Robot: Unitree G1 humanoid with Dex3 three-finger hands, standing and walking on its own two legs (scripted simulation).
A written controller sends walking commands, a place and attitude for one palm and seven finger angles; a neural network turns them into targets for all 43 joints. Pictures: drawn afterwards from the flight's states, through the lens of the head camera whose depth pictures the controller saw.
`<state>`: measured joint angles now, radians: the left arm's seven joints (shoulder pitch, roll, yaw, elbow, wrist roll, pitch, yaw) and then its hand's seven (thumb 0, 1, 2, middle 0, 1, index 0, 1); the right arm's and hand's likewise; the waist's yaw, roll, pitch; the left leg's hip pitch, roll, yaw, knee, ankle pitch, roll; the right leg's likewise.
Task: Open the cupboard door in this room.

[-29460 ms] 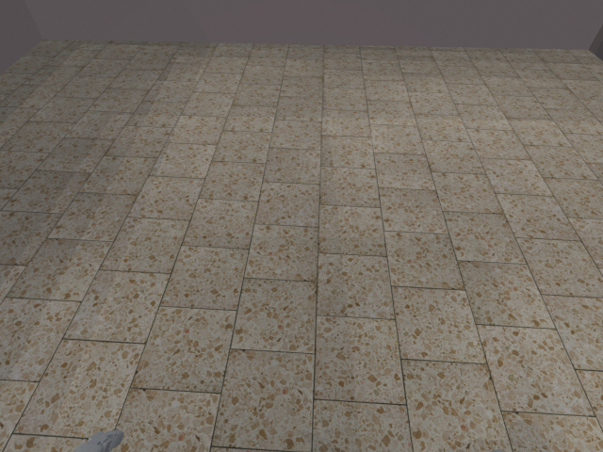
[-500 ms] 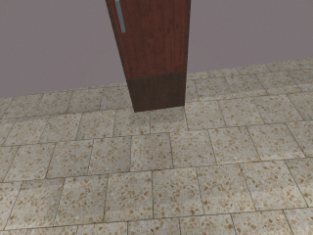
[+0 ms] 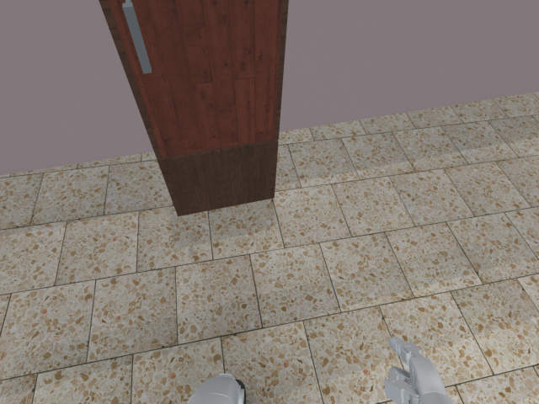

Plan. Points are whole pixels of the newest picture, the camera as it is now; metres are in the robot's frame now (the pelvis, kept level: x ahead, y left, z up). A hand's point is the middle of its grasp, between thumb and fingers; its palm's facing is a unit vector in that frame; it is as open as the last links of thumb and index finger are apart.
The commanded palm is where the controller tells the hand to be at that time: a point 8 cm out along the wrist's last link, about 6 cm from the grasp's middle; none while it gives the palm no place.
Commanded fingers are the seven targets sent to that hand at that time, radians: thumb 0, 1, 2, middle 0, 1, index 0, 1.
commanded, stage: walk to a spot facing it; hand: left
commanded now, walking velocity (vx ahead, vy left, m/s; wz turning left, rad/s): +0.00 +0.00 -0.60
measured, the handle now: (138, 36) +0.80 +0.44 +0.07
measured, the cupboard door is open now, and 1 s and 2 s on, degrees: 0 0 0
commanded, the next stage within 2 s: turn to face it in 0.36 s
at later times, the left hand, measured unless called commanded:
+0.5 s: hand (229, 277) +0.33 +0.13 -0.13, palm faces -0.35 -0.90 -0.26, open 7.4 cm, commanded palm none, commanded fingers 0.00 0.90 0.90 -0.20 -0.30 -0.20 -0.30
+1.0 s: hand (185, 337) +0.22 +0.19 -0.17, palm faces -0.03 -0.98 -0.21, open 7.3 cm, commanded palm none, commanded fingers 0.00 0.90 0.90 -0.20 -0.30 -0.20 -0.30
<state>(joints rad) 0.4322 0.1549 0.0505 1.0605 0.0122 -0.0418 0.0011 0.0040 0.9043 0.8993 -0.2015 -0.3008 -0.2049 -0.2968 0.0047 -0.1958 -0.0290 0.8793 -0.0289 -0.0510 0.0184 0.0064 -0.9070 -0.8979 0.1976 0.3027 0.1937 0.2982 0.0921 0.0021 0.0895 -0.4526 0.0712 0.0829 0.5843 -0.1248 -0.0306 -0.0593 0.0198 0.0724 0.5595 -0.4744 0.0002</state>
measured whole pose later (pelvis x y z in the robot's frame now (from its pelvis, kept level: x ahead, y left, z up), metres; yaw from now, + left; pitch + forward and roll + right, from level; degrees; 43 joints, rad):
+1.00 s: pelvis +0.13 +0.00 +0.00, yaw -5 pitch +0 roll -1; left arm 0.16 0.23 0.07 0.97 0.01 0.03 0.02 0.00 0.91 0.90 -0.20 -0.30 -0.20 -0.30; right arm 0.20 -0.20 -0.07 0.97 -0.02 0.03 0.01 0.01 -0.92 -0.90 0.20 0.30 0.19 0.30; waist 0.00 -0.04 0.07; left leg -0.31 0.05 0.11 0.68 -0.36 0.01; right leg -0.32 -0.15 -0.31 0.72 -0.40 0.02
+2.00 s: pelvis +0.05 -0.03 +0.01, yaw +23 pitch +1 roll -1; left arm 0.34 0.19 0.04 1.03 0.02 0.00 0.01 0.00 0.91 0.90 -0.20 -0.30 -0.20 -0.30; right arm 0.18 -0.23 -0.06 1.01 -0.02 0.03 0.01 0.01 -0.91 -0.90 0.20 0.30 0.19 0.30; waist 0.06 -0.01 0.04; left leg -0.18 0.03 0.05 0.54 -0.39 -0.04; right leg -0.27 -0.11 -0.18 0.50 -0.23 0.03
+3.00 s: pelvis +0.33 +0.05 +0.02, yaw +22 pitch +1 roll +0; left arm 0.32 0.13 0.03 1.12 0.01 -0.08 0.01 0.00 0.92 0.90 -0.20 -0.30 -0.20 -0.30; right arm 0.14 -0.17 -0.05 1.03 -0.03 -0.02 0.00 0.00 -0.92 -0.90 0.19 0.30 0.19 0.30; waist 0.03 0.03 0.04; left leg -0.50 0.11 0.05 0.80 -0.25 -0.04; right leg -0.11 0.06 -0.18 0.36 -0.28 -0.11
